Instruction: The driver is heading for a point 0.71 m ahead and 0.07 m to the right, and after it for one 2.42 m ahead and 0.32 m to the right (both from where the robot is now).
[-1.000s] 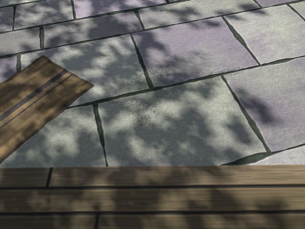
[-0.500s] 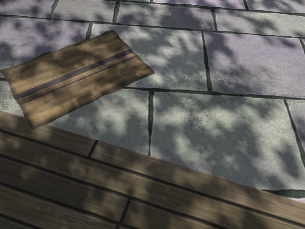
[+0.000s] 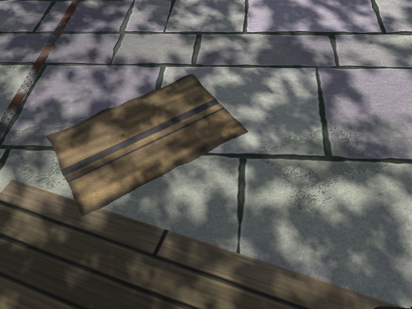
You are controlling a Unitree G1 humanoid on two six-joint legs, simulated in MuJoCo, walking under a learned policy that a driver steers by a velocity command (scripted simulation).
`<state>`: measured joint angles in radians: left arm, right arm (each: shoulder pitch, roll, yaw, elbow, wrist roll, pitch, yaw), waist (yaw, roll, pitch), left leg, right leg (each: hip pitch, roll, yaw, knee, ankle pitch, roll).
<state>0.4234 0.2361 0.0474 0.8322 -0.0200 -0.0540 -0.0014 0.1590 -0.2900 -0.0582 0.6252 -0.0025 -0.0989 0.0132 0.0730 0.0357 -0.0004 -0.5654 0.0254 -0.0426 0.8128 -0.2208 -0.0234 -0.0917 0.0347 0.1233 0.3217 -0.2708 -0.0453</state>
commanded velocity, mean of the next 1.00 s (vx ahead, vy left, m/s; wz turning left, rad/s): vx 0.47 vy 0.00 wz -0.27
